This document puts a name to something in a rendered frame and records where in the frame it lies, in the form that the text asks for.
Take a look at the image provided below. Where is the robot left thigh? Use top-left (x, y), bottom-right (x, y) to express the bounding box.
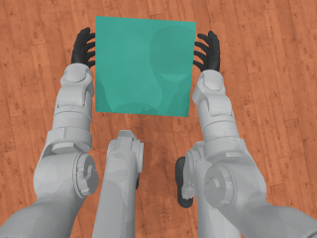
top-left (91, 136), bottom-right (144, 238)

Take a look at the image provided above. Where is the robot thigh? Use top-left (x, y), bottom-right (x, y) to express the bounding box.
top-left (184, 147), bottom-right (242, 238)
top-left (91, 136), bottom-right (144, 238)

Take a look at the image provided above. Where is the left robot forearm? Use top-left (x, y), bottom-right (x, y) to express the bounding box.
top-left (33, 62), bottom-right (95, 195)

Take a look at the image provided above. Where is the robot right thigh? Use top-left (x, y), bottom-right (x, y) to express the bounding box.
top-left (184, 147), bottom-right (242, 238)

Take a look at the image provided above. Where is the robot right upper arm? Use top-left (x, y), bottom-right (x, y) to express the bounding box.
top-left (203, 163), bottom-right (317, 238)

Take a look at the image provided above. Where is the robot right hand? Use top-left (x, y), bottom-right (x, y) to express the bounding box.
top-left (193, 31), bottom-right (221, 72)

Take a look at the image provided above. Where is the carton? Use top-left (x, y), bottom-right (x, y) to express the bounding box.
top-left (95, 16), bottom-right (196, 117)

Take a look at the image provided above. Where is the robot left hand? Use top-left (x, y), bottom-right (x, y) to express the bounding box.
top-left (70, 27), bottom-right (96, 68)

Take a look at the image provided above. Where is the robot left upper arm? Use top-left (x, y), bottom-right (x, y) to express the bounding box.
top-left (0, 152), bottom-right (99, 238)

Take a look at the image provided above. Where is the right robot forearm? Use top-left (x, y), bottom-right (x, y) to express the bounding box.
top-left (191, 69), bottom-right (259, 170)

